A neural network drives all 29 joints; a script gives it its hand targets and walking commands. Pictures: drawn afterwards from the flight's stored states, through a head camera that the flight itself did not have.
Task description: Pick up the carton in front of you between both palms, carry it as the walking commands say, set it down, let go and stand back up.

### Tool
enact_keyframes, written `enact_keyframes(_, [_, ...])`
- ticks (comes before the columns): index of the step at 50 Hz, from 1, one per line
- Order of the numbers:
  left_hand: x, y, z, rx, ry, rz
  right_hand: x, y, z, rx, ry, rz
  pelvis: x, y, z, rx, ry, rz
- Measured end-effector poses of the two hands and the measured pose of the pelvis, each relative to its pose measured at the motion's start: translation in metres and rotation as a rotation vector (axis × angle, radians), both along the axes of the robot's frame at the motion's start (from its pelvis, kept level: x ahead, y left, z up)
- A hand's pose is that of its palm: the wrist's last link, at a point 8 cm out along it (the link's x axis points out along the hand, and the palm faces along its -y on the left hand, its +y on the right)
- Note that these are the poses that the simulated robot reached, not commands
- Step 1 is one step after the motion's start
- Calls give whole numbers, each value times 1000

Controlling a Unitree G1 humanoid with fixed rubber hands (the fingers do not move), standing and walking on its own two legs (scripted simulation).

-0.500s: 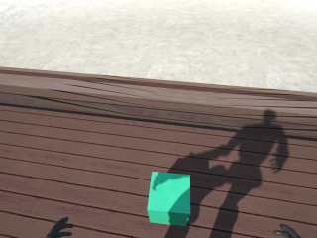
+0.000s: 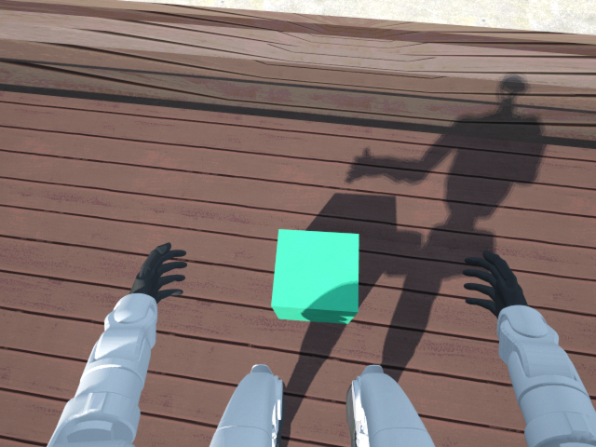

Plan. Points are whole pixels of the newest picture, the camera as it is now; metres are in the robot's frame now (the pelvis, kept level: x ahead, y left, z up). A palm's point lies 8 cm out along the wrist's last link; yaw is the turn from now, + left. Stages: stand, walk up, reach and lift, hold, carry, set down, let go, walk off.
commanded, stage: reach and lift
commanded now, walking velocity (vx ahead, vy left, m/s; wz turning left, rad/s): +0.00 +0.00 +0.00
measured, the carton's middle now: (315, 279) +0.44 -0.01 -0.59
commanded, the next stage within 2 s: none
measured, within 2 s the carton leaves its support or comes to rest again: neither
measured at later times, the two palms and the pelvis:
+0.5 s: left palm (212, 209) +0.47 +0.19 -0.16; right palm (432, 222) +0.44 -0.20 -0.16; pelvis -0.06 +0.00 -0.07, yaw +0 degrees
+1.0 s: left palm (236, 257) +0.45 +0.19 -0.40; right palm (402, 266) +0.42 -0.20 -0.40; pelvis -0.07 +0.00 -0.24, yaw -1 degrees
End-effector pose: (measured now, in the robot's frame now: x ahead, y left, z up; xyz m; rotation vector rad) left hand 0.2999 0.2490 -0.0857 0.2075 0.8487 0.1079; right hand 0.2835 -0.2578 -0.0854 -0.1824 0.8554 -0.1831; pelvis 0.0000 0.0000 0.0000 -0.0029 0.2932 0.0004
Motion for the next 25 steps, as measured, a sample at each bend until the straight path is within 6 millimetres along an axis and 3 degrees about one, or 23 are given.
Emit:
enact_keyframes(16, [114,-42,-48,-103,-146,-7,106,40,-47,96,-166,-46,-58,1,-52,-2,299,2])
enact_keyframes(21, [150,-56,-59,-124,-185,-15,140,53,-59,112,-207,-52,-66,2,-64,-5,377,2])
enact_keyframes(25, [167,-63,-72,-128,-204,-17,155,59,-72,115,-227,-54,-64,3,-67,-5,439,1])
